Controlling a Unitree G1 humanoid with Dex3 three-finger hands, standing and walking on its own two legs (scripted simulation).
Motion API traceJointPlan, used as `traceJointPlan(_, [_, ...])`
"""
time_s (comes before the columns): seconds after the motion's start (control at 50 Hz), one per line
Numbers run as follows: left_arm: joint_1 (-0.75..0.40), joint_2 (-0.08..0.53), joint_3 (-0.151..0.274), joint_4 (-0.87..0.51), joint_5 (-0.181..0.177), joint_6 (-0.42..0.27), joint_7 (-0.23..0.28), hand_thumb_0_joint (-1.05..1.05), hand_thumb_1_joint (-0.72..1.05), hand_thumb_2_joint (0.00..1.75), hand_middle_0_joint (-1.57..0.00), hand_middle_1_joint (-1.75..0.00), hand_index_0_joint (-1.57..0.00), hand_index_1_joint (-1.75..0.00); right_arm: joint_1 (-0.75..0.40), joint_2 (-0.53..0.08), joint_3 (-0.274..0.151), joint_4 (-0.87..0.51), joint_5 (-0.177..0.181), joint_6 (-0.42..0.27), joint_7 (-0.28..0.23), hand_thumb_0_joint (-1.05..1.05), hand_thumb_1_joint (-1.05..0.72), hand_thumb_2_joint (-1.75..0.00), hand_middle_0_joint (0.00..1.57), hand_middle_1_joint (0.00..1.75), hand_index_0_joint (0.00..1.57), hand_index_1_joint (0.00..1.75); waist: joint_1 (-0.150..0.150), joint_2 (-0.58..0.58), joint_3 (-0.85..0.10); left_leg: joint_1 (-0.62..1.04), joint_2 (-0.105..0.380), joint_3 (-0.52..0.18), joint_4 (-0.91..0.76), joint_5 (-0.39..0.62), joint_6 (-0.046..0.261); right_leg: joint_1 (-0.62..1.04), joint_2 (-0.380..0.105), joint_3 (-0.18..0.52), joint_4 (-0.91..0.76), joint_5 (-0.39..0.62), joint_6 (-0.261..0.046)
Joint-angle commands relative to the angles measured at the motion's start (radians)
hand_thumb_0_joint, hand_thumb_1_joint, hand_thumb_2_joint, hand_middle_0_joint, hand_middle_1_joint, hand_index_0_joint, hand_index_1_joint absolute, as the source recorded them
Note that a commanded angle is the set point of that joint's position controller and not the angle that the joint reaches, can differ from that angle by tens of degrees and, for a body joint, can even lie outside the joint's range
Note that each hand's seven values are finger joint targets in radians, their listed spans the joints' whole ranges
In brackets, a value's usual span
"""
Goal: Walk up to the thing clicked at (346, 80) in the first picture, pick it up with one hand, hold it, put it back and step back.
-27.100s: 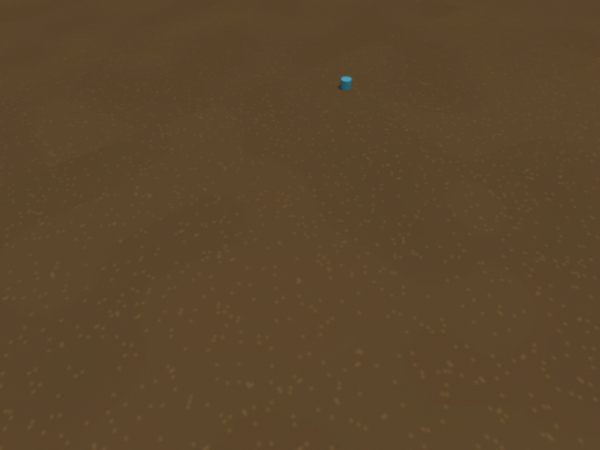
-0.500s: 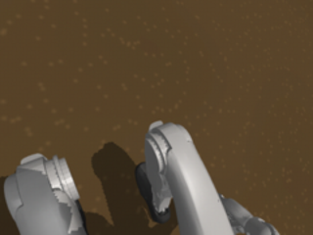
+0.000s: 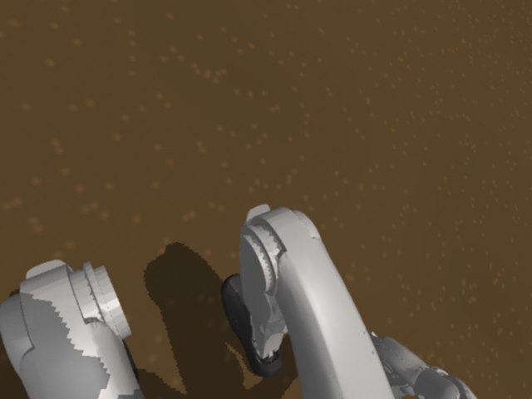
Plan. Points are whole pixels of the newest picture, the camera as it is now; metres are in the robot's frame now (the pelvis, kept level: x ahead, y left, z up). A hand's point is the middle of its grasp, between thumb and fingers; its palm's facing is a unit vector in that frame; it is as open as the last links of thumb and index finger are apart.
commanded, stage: open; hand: left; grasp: from above
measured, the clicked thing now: out of the picture +0.41 +0.34 -0.26
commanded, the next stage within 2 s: withdraw in 1.04 s
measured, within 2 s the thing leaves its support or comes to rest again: neither
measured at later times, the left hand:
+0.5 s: hand out of the picture +0.39 +0.34 -0.24, palm faces -0.44 -0.19 -0.88, open 12.9 cm
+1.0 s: hand out of the picture +0.39 +0.34 -0.24, palm faces -0.42 -0.19 -0.89, open 13.9 cm
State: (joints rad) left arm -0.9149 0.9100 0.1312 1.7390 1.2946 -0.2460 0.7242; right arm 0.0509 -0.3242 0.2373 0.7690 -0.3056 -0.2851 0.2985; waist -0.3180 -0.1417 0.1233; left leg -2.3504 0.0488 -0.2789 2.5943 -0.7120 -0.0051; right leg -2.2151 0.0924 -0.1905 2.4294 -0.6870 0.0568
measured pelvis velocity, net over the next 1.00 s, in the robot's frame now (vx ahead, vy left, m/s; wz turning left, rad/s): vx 0.00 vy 0.00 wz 0.00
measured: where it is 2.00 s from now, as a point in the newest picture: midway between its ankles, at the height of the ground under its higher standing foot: (197, 373)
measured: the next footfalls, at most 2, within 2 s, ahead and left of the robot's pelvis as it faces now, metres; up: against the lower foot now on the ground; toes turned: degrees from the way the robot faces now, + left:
none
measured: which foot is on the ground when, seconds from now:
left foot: down 0.00-1.00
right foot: down 0.00-1.00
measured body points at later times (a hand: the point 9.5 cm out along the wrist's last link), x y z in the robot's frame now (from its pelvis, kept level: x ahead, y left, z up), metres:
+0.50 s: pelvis +0.00 +0.00 +0.00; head +0.25 +0.14 +0.35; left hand +0.41 +0.34 -0.19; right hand +0.08 -0.25 -0.06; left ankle +0.06 +0.13 -0.26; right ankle +0.11 -0.12 -0.26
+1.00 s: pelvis +0.00 +0.00 +0.00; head +0.25 +0.14 +0.35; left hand +0.41 +0.35 -0.19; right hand +0.08 -0.26 -0.05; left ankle +0.06 +0.13 -0.26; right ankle +0.11 -0.12 -0.26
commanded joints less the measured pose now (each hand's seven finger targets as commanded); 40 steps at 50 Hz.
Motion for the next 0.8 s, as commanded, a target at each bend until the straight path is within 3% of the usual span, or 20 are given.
traceJointPlan(0.0, [-0.232, 0.216, 0.017, -0.1, -0.024, 0.022, 0.055, 0.0, 0.23, 0.61, -0.59, -0.68, -0.6, -0.65, 0.132, -0.337, -0.093, -0.013, 0.008, -0.016, 0.007, 0.0, -0.89, -0.9, 0.2, 0.3, 0.2, 0.3, -0.033, 0.495, -0.583, 0.485, 0.015, 0.105, -0.293, 0.168, 0.001, 0.263, 0.032, -0.102, -0.205, 0.227, -0.075])
traceJointPlan(0.06, [-0.246, 0.253, 0.043, -0.089, -0.018, 0.037, 0.053, 0.0, -0.01, 0.62, -0.4, -0.72, -0.43, -0.69, 0.141, -0.344, -0.095, -0.01, 0.018, -0.02, 0.01, 0.0, -0.89, -0.9, 0.2, 0.3, 0.2, 0.3, -0.034, 0.509, -0.577, 0.486, 0.015, 0.104, -0.294, 0.176, 0.0, 0.267, 0.031, -0.097, -0.202, 0.237, -0.077])
traceJointPlan(0.1, [-0.246, 0.216, 0.022, -0.082, -0.029, 0.044, 0.038, 0.0, -0.16, 0.67, -0.36, -0.74, -0.38, -0.72, 0.134, -0.331, -0.094, -0.013, 0.018, -0.03, 0.016, 0.0, -0.89, -0.9, 0.2, 0.3, 0.2, 0.3, -0.047, 0.501, -0.544, 0.472, 0.013, 0.11, -0.27, 0.171, 0.002, 0.252, 0.02, -0.097, -0.193, 0.236, -0.072])
traceJointPlan(0.14, [-0.254, 0.228, 0.026, -0.086, -0.035, 0.044, 0.024, 0.0, -0.22, 0.74, -0.33, -0.77, -0.34, -0.77, 0.14, -0.333, -0.093, -0.01, 0.016, -0.037, 0.018, 0.0, -0.89, -0.9, 0.2, 0.3, 0.2, 0.3, -0.051, 0.503, -0.548, 0.463, 0.012, 0.117, -0.269, 0.163, 0.006, 0.266, 0.022, -0.093, -0.203, 0.231, -0.072])
traceJointPlan(0.2, [-0.244, 0.247, 0.039, -0.094, -0.056, 0.04, -0.001, 0.0, -0.25, 0.77, -0.31, -0.79, -0.32, -0.79, 0.154, -0.326, -0.088, -0.004, 0.022, -0.036, 0.016, 0.0, -0.89, -0.9, 0.2, 0.3, 0.2, 0.3, -0.043, 0.501, -0.572, 0.466, 0.012, 0.117, -0.271, 0.181, 0.008, 0.298, 0.023, -0.086, -0.214, 0.243, -0.072])
traceJointPlan(0.28, [-0.229, 0.225, 0.018, -0.096, -0.071, 0.018, -0.033, 0.0, -0.31, 0.83, -0.25, -0.88, -0.26, -0.87, 0.154, -0.321, -0.077, -0.007, 0.02, -0.032, 0.012, 0.0, -0.89, -0.9, 0.2, 0.3, 0.2, 0.3, -0.043, 0.507, -0.589, 0.485, 0.013, 0.108, -0.273, 0.207, 0.005, 0.313, 0.022, -0.097, -0.208, 0.266, -0.071])
traceJointPlan(0.32, [-0.215, 0.242, 0.023, -0.103, -0.065, 0.008, -0.04, 0.0, -0.37, 0.85, -0.2, -0.91, -0.21, -0.9, 0.166, -0.324, -0.074, -0.008, 0.021, -0.024, 0.011, 0.0, -0.89, -0.9, 0.2, 0.3, 0.2, 0.3, -0.037, 0.515, -0.606, 0.502, 0.015, 0.107, -0.28, 0.225, 0.003, 0.338, 0.027, -0.096, -0.209, 0.283, -0.073])
traceJointPlan(0.44, [-0.23, 0.252, 0.015, -0.129, -0.05, -0.031, -0.025, 0.0, -0.44, 0.92, -0.13, -0.97, -0.14, -0.96, 0.156, -0.323, -0.056, -0.016, 0.017, -0.006, 0.001, 0.0, -0.89, -0.9, 0.2, 0.3, 0.2, 0.3, -0.043, 0.492, -0.59, 0.477, 0.015, 0.113, -0.26, 0.211, 0.009, 0.334, 0.03, -0.102, -0.212, 0.275, -0.07])
traceJointPlan(0.5, [-0.206, 0.273, 0.042, -0.127, -0.038, -0.038, 0.001, 0.0, -0.47, 0.95, -0.09, -0.99, -0.1, -0.98, 0.161, -0.333, -0.061, -0.015, 0.012, -0.002, -0.002, 0.0, -0.88, -0.9, 0.2, 0.3, 0.2, 0.3, -0.034, 0.496, -0.6, 0.489, 0.017, 0.113, -0.27, 0.223, 0.007, 0.341, 0.037, -0.102, -0.22, 0.278, -0.072])
traceJointPlan(0.6, [-0.214, 0.211, -0.013, -0.098, -0.035, -0.017, 0.023, 0.0, -0.49, 0.96, -0.07, -1.0, -0.08, -0.99, 0.146, -0.34, -0.067, -0.019, 0.01, -0.016, 0.0, 0.0, -0.88, -0.9, 0.2, 0.3, 0.2, 0.3, -0.049, 0.478, -0.538, 0.466, 0.015, 0.111, -0.287, 0.156, 0.005, 0.29, 0.033, -0.105, -0.231, 0.214, -0.073])
traceJointPlan(0.64, [-0.211, 0.259, 0.016, -0.093, -0.03, -0.004, 0.034, 0.0, -0.48, 0.97, -0.07, -1.02, -0.08, -1.0, 0.135, -0.351, -0.072, -0.026, 0.011, -0.019, -0.002, 0.0, -0.88, -0.9, 0.2, 0.3, 0.2, 0.3, -0.04, 0.476, -0.539, 0.46, 0.017, 0.103, -0.295, 0.138, 0.004, 0.283, 0.034, -0.104, -0.228, 0.198, -0.074])
traceJointPlan(0.7, [-0.201, 0.252, 0.017, -0.103, -0.034, 0.018, 0.045, 0.0, -0.49, 0.98, -0.07, -1.01, -0.08, -1.0, 0.136, -0.351, -0.077, -0.032, 0.014, -0.019, -0.006, 0.0, -0.88, -0.9, 0.2, 0.3, 0.2, 0.3, -0.034, 0.483, -0.569, 0.473, 0.019, 0.107, -0.304, 0.145, 0.003, 0.313, 0.038, -0.093, -0.237, 0.206, -0.077])
traceJointPlan(0.72, [-0.224, 0.222, -0.008, -0.091, -0.039, 0.022, 0.039, 0.0, -0.49, 0.95, -0.06, -1.01, -0.07, -1.0, 0.128, -0.34, -0.07, -0.032, 0.017, -0.025, 0.0, 0.0, -0.88, -0.9, 0.2, 0.3, 0.2, 0.3, -0.039, 0.496, -0.546, 0.466, 0.017, 0.104, -0.3, 0.139, 0.001, 0.275, 0.031, -0.098, -0.223, 0.2, -0.077])
traceJointPlan(0.74, [-0.215, 0.247, 0.016, -0.096, -0.043, 0.027, 0.041, 0.0, -0.49, 0.96, -0.07, -1.01, -0.08, -1.0, 0.137, -0.351, -0.075, -0.028, 0.012, -0.026, 0.003, 0.0, -0.88, -0.9, 0.2, 0.3, 0.2, 0.3, -0.038, 0.492, -0.565, 0.481, 0.02, 0.097, -0.305, 0.155, 0.0, 0.286, 0.035, -0.104, -0.223, 0.214, -0.075])
traceJointPlan(0.78, [-0.213, 0.259, 0.022, -0.102, -0.048, 0.038, 0.032, 0.0, -0.49, 0.97, -0.07, -1.0, -0.07, -0.99, 0.132, -0.351, -0.082, -0.03, 0.02, -0.028, 0.001, 0.0, -0.88, -0.9, 0.2, 0.3, 0.2, 0.3, -0.037, 0.487, -0.561, 0.477, 0.021, 0.099, -0.296, 0.152, 0.002, 0.285, 0.033, -0.097, -0.223, 0.214, -0.074])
